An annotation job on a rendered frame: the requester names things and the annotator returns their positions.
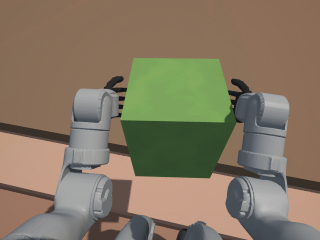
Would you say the robot left thigh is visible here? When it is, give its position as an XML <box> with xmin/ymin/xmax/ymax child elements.
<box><xmin>114</xmin><ymin>214</ymin><xmax>156</xmax><ymax>240</ymax></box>

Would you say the robot left forearm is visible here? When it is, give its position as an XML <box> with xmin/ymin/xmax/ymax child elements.
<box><xmin>54</xmin><ymin>88</ymin><xmax>119</xmax><ymax>208</ymax></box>

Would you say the robot thigh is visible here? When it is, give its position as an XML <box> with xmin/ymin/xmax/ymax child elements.
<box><xmin>114</xmin><ymin>214</ymin><xmax>156</xmax><ymax>240</ymax></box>
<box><xmin>186</xmin><ymin>223</ymin><xmax>223</xmax><ymax>240</ymax></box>

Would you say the robot right forearm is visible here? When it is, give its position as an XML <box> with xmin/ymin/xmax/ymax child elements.
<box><xmin>235</xmin><ymin>92</ymin><xmax>290</xmax><ymax>213</ymax></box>

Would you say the robot right upper arm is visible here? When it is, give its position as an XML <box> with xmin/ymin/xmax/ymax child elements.
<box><xmin>225</xmin><ymin>176</ymin><xmax>320</xmax><ymax>240</ymax></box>

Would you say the robot right thigh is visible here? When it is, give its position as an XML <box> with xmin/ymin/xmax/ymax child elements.
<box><xmin>186</xmin><ymin>223</ymin><xmax>223</xmax><ymax>240</ymax></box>

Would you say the right robot hand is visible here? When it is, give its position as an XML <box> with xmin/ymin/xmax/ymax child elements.
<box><xmin>228</xmin><ymin>78</ymin><xmax>252</xmax><ymax>123</ymax></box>

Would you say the left robot hand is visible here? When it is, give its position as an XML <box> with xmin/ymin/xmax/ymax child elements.
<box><xmin>104</xmin><ymin>76</ymin><xmax>127</xmax><ymax>118</ymax></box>

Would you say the robot left upper arm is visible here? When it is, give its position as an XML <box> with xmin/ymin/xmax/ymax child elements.
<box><xmin>0</xmin><ymin>171</ymin><xmax>113</xmax><ymax>240</ymax></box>

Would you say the carton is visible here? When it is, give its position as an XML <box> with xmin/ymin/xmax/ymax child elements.
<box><xmin>120</xmin><ymin>58</ymin><xmax>237</xmax><ymax>179</ymax></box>

